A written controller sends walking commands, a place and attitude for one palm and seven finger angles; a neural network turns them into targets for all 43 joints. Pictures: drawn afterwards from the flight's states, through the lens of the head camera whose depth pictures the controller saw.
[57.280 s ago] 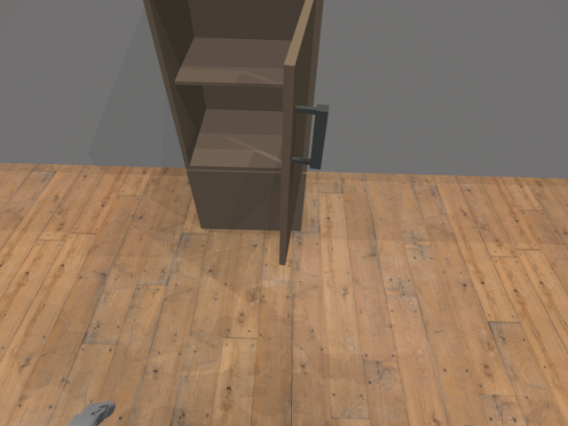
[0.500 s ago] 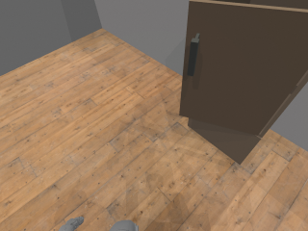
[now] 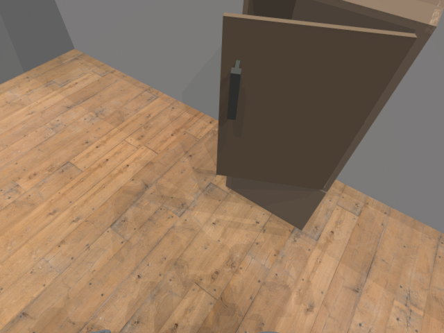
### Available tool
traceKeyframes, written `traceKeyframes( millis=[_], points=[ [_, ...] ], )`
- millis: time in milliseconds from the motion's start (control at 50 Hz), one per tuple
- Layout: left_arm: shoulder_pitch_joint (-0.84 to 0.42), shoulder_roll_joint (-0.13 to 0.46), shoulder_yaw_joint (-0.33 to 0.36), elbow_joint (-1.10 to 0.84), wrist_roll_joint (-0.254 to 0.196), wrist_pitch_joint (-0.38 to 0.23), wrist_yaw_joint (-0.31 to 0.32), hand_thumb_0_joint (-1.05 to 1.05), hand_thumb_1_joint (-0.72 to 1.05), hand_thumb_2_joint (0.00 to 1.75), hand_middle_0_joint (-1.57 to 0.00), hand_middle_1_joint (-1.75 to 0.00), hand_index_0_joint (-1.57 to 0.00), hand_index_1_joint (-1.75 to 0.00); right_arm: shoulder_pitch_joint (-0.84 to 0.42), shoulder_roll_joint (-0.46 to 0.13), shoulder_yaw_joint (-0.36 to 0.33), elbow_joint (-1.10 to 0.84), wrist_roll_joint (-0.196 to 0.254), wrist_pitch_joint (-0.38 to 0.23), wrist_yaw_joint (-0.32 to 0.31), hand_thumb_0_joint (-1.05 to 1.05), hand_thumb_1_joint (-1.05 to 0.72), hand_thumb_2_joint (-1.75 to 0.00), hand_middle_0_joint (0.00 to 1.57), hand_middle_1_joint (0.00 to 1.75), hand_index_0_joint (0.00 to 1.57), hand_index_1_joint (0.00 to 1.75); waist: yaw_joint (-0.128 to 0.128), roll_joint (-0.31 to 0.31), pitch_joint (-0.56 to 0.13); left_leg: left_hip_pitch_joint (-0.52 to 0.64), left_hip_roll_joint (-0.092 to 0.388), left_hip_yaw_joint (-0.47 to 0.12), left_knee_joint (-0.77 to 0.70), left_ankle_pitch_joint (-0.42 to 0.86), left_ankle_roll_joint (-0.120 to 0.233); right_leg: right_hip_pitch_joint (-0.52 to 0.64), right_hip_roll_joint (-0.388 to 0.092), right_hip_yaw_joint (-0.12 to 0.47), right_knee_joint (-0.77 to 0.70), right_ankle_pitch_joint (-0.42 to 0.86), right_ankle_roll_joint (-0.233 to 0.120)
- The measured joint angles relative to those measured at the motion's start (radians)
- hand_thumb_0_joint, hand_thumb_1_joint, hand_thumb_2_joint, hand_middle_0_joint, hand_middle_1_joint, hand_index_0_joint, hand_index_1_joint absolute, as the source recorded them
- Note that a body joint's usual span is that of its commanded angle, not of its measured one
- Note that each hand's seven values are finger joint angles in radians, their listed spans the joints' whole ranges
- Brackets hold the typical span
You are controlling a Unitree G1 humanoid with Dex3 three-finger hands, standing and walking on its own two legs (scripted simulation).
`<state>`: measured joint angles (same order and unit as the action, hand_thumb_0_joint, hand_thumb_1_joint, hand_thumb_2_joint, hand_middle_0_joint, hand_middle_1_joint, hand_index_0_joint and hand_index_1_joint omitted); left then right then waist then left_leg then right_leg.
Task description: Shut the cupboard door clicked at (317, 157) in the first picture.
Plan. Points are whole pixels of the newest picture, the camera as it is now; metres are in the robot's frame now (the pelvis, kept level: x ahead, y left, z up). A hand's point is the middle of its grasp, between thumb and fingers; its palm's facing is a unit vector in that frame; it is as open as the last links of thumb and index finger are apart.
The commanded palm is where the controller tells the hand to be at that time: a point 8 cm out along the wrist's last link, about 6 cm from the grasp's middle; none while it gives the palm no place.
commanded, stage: take the last steps up to it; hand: left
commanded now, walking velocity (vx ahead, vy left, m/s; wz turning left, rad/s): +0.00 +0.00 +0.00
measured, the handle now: (234, 90) +0.67 +0.01 +0.04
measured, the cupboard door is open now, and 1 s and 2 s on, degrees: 26 26 26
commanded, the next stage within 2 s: come to a stop and stand still in 0.70 s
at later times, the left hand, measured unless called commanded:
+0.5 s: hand out of the picture +0.09 +0.16 -0.20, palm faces -0.05 -0.99 -0.14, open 7.4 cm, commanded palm none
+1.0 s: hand (213, 252) +0.31 +0.03 -0.16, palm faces -0.16 -0.96 -0.22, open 7.4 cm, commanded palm none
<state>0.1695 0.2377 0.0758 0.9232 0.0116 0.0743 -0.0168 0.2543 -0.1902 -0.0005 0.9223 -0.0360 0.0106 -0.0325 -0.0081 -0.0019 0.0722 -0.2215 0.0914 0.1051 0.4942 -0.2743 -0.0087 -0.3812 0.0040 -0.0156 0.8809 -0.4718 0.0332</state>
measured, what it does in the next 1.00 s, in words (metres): walks ahead: right foot, then left foot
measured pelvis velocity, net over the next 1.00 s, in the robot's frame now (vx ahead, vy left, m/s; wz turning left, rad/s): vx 0.19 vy -0.12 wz -0.14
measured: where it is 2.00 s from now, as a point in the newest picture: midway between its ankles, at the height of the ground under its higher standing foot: outside the picture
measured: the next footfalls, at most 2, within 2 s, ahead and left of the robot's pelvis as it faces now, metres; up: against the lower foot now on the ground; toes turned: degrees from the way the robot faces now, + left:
right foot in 0.10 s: +0.03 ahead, -0.13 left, +0.00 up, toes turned -4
left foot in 0.44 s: +0.15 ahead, +0.09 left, +0.00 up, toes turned +2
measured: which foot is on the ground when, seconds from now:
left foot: down 0.00-0.10, up 0.12-0.42, down 0.44-0.86, up 0.88-1.00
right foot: up 0.00-0.08, down 0.10-0.46, up 0.48-0.84, down 0.86-1.00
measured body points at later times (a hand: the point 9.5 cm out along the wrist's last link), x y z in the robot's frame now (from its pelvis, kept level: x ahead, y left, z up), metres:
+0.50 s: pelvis +0.08 -0.02 -0.01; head +0.10 +0.01 +0.44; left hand +0.10 +0.21 -0.18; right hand +0.11 -0.28 -0.14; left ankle +0.11 +0.09 -0.74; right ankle -0.01 -0.12 -0.72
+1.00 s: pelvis +0.19 -0.12 -0.01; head +0.23 -0.16 +0.44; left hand +0.32 +0.08 -0.14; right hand +0.13 -0.35 -0.17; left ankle +0.14 +0.03 -0.69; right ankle +0.22 -0.22 -0.74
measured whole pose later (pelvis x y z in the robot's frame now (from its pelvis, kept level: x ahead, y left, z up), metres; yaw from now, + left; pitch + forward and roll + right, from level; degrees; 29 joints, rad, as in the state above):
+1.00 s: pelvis +0.19 -0.12 -0.01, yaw -8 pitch +0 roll +1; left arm 0.12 0.13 0.02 1.01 0.02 -0.02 0.02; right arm 0.29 -0.21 -0.04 1.06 0.00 0.03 -0.03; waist -0.04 0.05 0.10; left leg -0.31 0.05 0.04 0.92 -0.54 -0.04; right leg -0.32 -0.03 -0.09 0.53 -0.21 -0.04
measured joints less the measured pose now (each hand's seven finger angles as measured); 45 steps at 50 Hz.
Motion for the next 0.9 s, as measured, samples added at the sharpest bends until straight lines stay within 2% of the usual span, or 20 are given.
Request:
traceKeyframes(
  millis=[40, 100, 120, 160, 200, 240, 320, 380, 420, 440, 460, 500, 560, 600, 680, 780, 840, 860, 900],
  points=[
    [-0.003, -0.007, -0.005, 0.003, 0.000, -0.003, 0.000, 0.01, 0.91, 0.90, -0.20, -0.30, -0.19, -0.30, 0.006, -0.004, -0.007, 0.012, 0.002, 0.003, 0.003, 0.01, -0.91, -0.90, 0.20, 0.30, 0.20, 0.30, -0.007, 0.016, 0.003, 0.000, 0.009, 0.013, 0.016, -0.012, -0.008, 0.041, -0.004, -0.013, -0.101, 0.029, -0.006],
    [0.009, -0.013, -0.010, 0.004, 0.002, -0.019, -0.004, 0.01, 0.91, 0.90, -0.20, -0.30, -0.19, -0.30, 0.028, -0.014, -0.018, 0.032, 0.010, 0.011, 0.008, 0.01, -0.91, -0.90, 0.20, 0.30, 0.20, 0.30, -0.011, 0.025, -0.013, -0.017, 0.016, 0.032, 0.085, -0.055, -0.028, 0.139, -0.007, -0.018, -0.328, 0.156, -0.027],
    [0.011, -0.023, -0.010, 0.013, 0.006, -0.028, -0.002, 0.01, 0.91, 0.90, -0.20, -0.30, -0.19, -0.30, 0.028, -0.023, -0.024, 0.045, 0.013, 0.017, 0.009, 0.01, -0.91, -0.90, 0.20, 0.30, 0.20, 0.30, -0.011, 0.042, -0.015, -0.034, 0.023, 0.024, 0.139, -0.117, -0.031, 0.143, 0.004, -0.018, -0.332, 0.161, -0.041],
    [0.023, -0.043, -0.018, 0.023, 0.008, -0.037, 0.001, 0.01, 0.91, 0.90, -0.20, -0.30, -0.19, -0.30, 0.030, -0.039, -0.034, 0.067, 0.013, 0.037, 0.011, 0.01, -0.91, -0.90, 0.20, 0.30, 0.20, 0.30, -0.016, 0.064, -0.023, -0.100, 0.005, -0.022, 0.318, -0.232, -0.029, 0.155, 0.014, -0.024, -0.331, 0.152, -0.062],
    [0.046, -0.057, -0.020, 0.028, 0.008, -0.046, 0.006, 0.01, 0.91, 0.90, -0.20, -0.30, -0.19, -0.30, 0.029, -0.047, -0.041, 0.082, 0.011, 0.043, 0.016, 0.01, -0.91, -0.90, 0.20, 0.30, 0.20, 0.30, -0.012, 0.063, -0.034, -0.168, -0.017, -0.038, 0.476, -0.230, -0.028, 0.185, 0.014, -0.022, -0.373, 0.163, -0.074],
    [0.071, -0.063, -0.021, 0.040, 0.007, -0.054, 0.012, 0.01, 0.91, 0.90, -0.20, -0.30, -0.20, -0.30, 0.022, -0.049, -0.045, 0.085, 0.007, 0.038, 0.024, 0.01, -0.91, -0.90, 0.20, 0.30, 0.20, 0.30, -0.010, 0.051, -0.039, -0.216, -0.023, -0.035, 0.544, -0.183, -0.032, 0.214, 0.015, -0.015, -0.424, 0.183, -0.079],
    [0.109, -0.067, -0.025, 0.074, 0.009, -0.068, 0.014, 0.01, 0.90, 0.90, -0.20, -0.30, -0.20, -0.30, 0.004, -0.044, -0.050, 0.069, 0.003, 0.020, 0.035, 0.01, -0.91, -0.90, 0.20, 0.30, 0.20, 0.30, -0.015, 0.028, -0.045, -0.249, -0.014, -0.030, 0.470, -0.103, -0.042, 0.253, 0.026, -0.009, -0.487, 0.201, -0.079],
    [0.126, -0.066, -0.023, 0.097, 0.013, -0.071, 0.012, 0.01, 0.90, 0.90, -0.20, -0.30, -0.20, -0.30, -0.009, -0.033, -0.049, 0.058, 0.005, 0.005, 0.035, 0.01, -0.91, -0.90, 0.20, 0.30, 0.20, 0.30, -0.006, 0.008, -0.042, -0.214, -0.013, -0.031, 0.315, -0.093, -0.038, 0.269, 0.036, -0.003, -0.490, 0.184, -0.077],
    [0.136, -0.062, -0.020, 0.111, 0.010, -0.069, 0.009, 0.01, 0.90, 0.90, -0.20, -0.30, -0.20, -0.30, -0.011, -0.025, -0.043, 0.053, 0.005, -0.013, 0.030, 0.01, -0.91, -0.90, 0.20, 0.30, 0.20, 0.30, -0.001, -0.007, -0.041, -0.158, -0.019, -0.024, 0.180, -0.042, -0.036, 0.272, 0.040, 0.001, -0.458, 0.152, -0.071],
    [0.145, -0.062, -0.018, 0.115, 0.007, -0.067, 0.008, 0.01, 0.90, 0.90, -0.20, -0.30, -0.20, -0.30, -0.008, -0.025, -0.039, 0.049, 0.004, -0.027, 0.028, 0.01, -0.91, -0.90, 0.20, 0.30, 0.20, 0.30, 0.002, -0.010, -0.044, -0.119, -0.021, -0.022, 0.101, -0.011, -0.035, 0.261, 0.044, 0.006, -0.417, 0.123, -0.066],
    [0.150, -0.059, -0.016, 0.121, 0.003, -0.063, 0.006, 0.01, 0.90, 0.90, -0.20, -0.30, -0.20, -0.30, -0.007, -0.022, -0.036, 0.049, 0.000, -0.042, 0.025, 0.01, -0.91, -0.90, 0.20, 0.30, 0.20, 0.30, 0.000, -0.018, -0.047, -0.110, -0.024, -0.017, 0.083, 0.032, -0.007, 0.232, 0.043, 0.012, -0.341, 0.085, -0.070],
    [0.149, -0.048, -0.013, 0.132, 0.004, -0.048, 0.001, 0.01, 0.90, 0.90, -0.20, -0.30, -0.20, -0.30, -0.006, -0.007, -0.026, 0.047, -0.006, -0.053, 0.016, 0.01, -0.91, -0.90, 0.20, 0.30, 0.20, 0.30, -0.001, -0.045, -0.044, -0.097, -0.027, 0.009, 0.116, -0.002, 0.022, 0.141, 0.035, 0.024, -0.105, 0.000, -0.076],
    [0.128, -0.034, -0.006, 0.135, 0.017, -0.034, -0.011, 0.01, 0.91, 0.90, -0.20, -0.30, -0.19, -0.30, 0.027, 0.012, -0.012, 0.045, -0.007, -0.057, 0.005, 0.01, -0.91, -0.90, 0.20, 0.30, 0.20, 0.30, -0.010, -0.054, -0.049, -0.039, -0.019, 0.028, 0.065, -0.024, 0.019, 0.005, 0.015, 0.007, 0.148, 0.035, -0.066],
    [0.101, -0.026, 0.000, 0.123, 0.017, -0.033, -0.016, 0.01, 0.91, 0.90, -0.20, -0.30, -0.19, -0.30, 0.052, 0.022, -0.006, 0.057, -0.006, -0.059, -0.001, 0.01, -0.91, -0.90, 0.20, 0.30, 0.20, 0.30, -0.012, -0.050, -0.042, 0.005, -0.013, 0.031, 0.006, -0.005, 0.009, -0.062, -0.006, 0.002, 0.202, 0.092, -0.051],
    [0.046, -0.017, 0.003, 0.085, 0.011, -0.037, -0.018, 0.01, 0.91, 0.90, -0.20, -0.30, -0.19, -0.30, 0.096, 0.036, -0.002, 0.089, -0.003, -0.055, -0.001, 0.01, -0.91, -0.90, 0.20, 0.30, 0.20, 0.30, -0.015, -0.033, -0.024, 0.082, 0.004, 0.038, -0.085, 0.014, -0.007, -0.133, -0.050, 0.001, 0.119, 0.178, -0.030],
    [-0.008, -0.020, -0.003, 0.061, 0.010, -0.043, -0.018, 0.01, 0.91, 0.90, -0.20, -0.30, -0.19, -0.30, 0.130, 0.036, -0.017, 0.121, -0.004, -0.036, 0.011, 0.01, -0.91, -0.90, 0.20, 0.30, 0.20, 0.30, -0.037, -0.007, -0.004, 0.134, 0.032, 0.050, -0.092, -0.024, -0.047, -0.106, -0.074, -0.025, -0.127, 0.232, -0.023],
    [-0.018, -0.022, -0.008, 0.054, 0.011, -0.062, -0.019, 0.01, 0.91, 0.90, -0.20, -0.30, -0.19, -0.30, 0.151, 0.030, -0.027, 0.135, 0.001, -0.023, 0.017, 0.01, -0.91, -0.90, 0.20, 0.30, 0.20, 0.30, -0.048, 0.002, -0.004, 0.139, 0.050, 0.052, -0.015, -0.095, -0.077, -0.020, -0.061, -0.046, -0.286, 0.286, -0.029],
    [-0.020, -0.024, -0.010, 0.055, 0.012, -0.077, -0.014, 0.01, 0.91, 0.90, -0.20, -0.30, -0.19, -0.30, 0.156, 0.026, -0.028, 0.141, 0.005, -0.020, 0.019, 0.01, -0.91, -0.90, 0.20, 0.30, 0.20, 0.30, -0.045, 0.002, -0.007, 0.118, 0.054, 0.048, 0.047, -0.132, -0.067, 0.000, -0.058, -0.044, -0.309, 0.280, -0.039],
    [-0.038, -0.054, -0.021, 0.069, 0.008, -0.098, 0.003, 0.01, 0.91, 0.90, -0.20, -0.30, -0.19, -0.30, 0.125, 0.003, -0.032, 0.155, 0.018, 0.001, 0.015, 0.01, -0.91, -0.90, 0.20, 0.30, 0.20, 0.30, -0.046, 0.044, 0.015, 0.051, 0.048, -0.027, 0.222, -0.251, -0.040, -0.001, -0.037, -0.061, -0.262, 0.236, -0.056]
  ],
)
